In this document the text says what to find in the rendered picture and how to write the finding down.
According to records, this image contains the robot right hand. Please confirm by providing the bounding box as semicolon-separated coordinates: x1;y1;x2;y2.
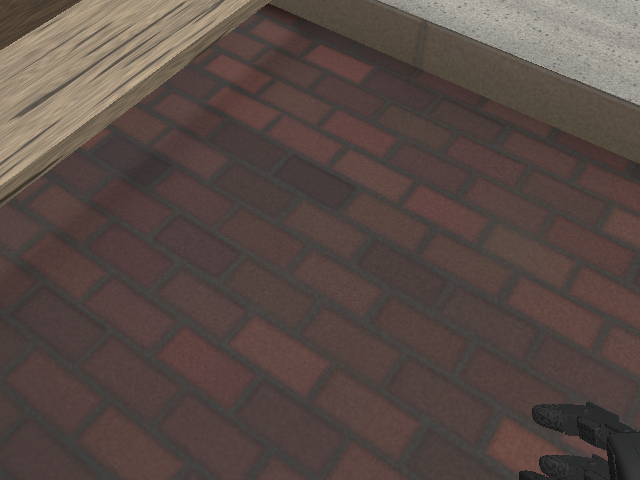
519;402;640;480

